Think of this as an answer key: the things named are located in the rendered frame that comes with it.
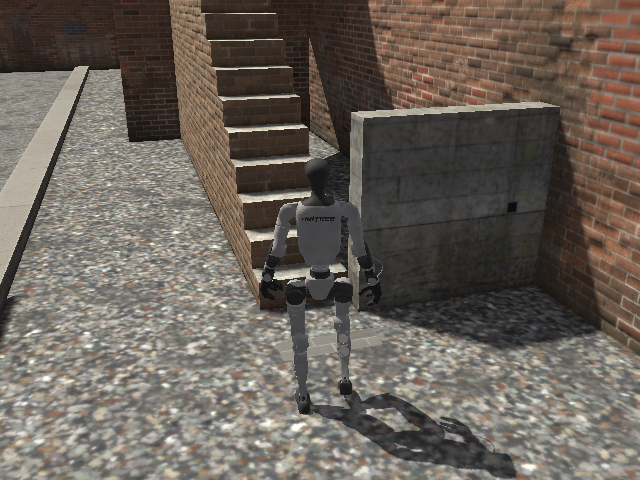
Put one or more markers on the stairs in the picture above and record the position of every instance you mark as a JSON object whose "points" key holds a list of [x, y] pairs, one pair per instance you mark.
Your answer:
{"points": [[240, 123]]}

